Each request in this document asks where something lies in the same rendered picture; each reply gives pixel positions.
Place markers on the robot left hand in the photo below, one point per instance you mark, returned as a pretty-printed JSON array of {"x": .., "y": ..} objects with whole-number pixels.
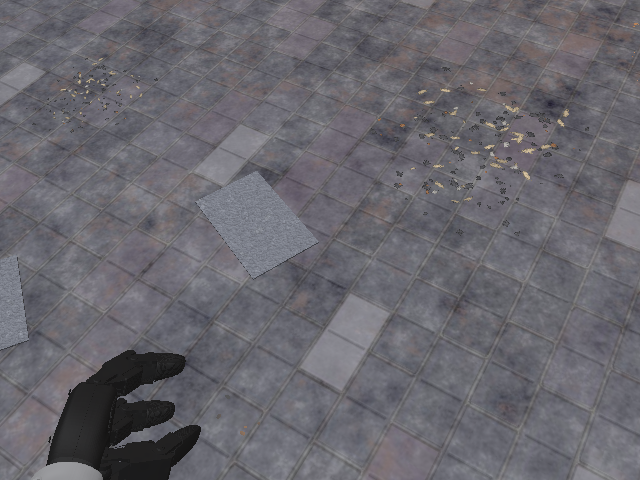
[{"x": 93, "y": 420}]

